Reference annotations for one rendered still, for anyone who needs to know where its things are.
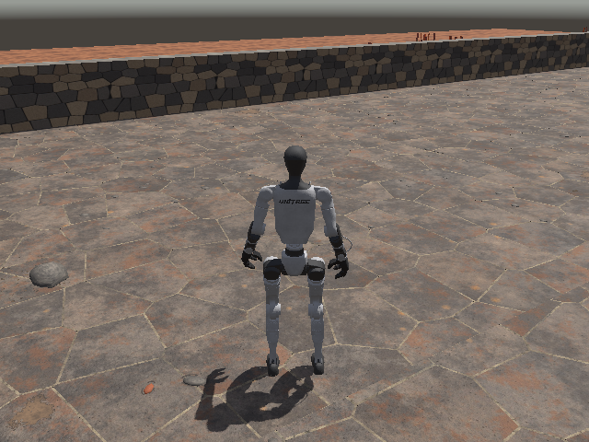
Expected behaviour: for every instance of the left robot hand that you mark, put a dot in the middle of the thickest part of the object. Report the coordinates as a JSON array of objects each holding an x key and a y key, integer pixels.
[{"x": 251, "y": 256}]

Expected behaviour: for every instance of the right robot forearm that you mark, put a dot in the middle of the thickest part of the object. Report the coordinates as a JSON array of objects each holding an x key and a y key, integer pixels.
[{"x": 338, "y": 246}]

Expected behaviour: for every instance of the robot right upper arm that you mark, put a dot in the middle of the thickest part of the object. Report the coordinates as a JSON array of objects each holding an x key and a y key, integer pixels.
[{"x": 323, "y": 194}]

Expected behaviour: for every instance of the robot foot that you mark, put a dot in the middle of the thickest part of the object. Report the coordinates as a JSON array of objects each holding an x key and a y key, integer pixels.
[
  {"x": 273, "y": 368},
  {"x": 319, "y": 367}
]

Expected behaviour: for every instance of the right robot hand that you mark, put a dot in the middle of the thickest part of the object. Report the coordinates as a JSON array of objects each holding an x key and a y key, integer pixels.
[{"x": 344, "y": 265}]

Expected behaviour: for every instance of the left robot forearm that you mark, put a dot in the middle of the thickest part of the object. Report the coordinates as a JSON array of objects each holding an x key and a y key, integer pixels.
[{"x": 251, "y": 241}]

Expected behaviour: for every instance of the robot left foot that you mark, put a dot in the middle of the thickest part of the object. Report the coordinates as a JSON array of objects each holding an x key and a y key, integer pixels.
[{"x": 273, "y": 368}]

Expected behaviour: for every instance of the robot left upper arm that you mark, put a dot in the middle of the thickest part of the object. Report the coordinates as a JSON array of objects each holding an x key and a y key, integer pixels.
[{"x": 261, "y": 209}]

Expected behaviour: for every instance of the robot right foot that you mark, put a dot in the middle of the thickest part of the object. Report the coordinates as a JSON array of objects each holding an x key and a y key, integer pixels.
[{"x": 319, "y": 367}]

